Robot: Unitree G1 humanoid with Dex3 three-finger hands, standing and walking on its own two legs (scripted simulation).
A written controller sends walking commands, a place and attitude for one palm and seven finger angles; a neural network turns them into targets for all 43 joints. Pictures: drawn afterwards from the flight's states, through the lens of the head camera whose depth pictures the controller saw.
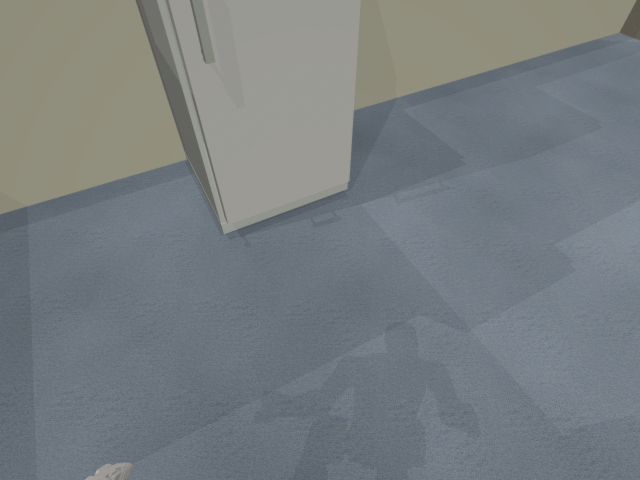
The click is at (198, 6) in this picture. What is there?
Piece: fridge door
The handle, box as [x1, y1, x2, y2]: [190, 0, 214, 63]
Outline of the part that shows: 190,0 203,59 206,63 214,62 202,0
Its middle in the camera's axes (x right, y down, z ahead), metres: -0.32 -0.60 +0.98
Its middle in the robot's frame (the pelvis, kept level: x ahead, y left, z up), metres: +1.14 +0.38 +0.15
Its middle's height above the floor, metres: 0.92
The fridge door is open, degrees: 0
